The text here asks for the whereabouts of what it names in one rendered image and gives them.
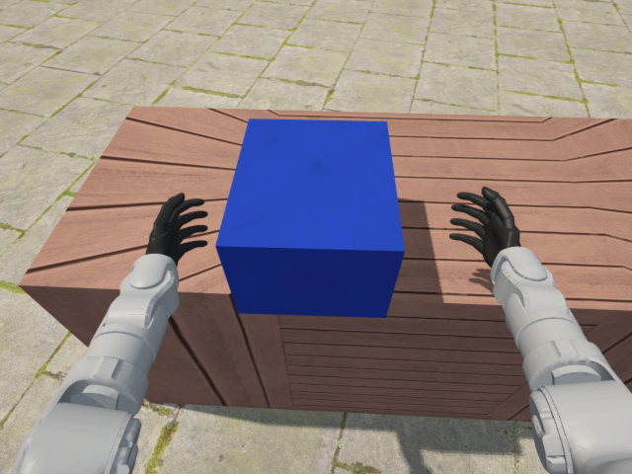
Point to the left robot upper arm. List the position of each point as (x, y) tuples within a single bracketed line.
[(80, 439)]

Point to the pedestal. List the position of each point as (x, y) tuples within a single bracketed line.
[(444, 349)]

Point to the carton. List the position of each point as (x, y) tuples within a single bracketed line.
[(312, 224)]

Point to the right robot upper arm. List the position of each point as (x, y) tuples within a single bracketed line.
[(583, 428)]

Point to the robot right hand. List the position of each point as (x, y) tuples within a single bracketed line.
[(498, 231)]

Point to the right robot forearm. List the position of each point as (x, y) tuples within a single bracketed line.
[(551, 342)]

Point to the left robot forearm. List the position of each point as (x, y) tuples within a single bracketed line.
[(113, 372)]

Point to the robot left hand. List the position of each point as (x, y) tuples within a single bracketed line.
[(166, 236)]

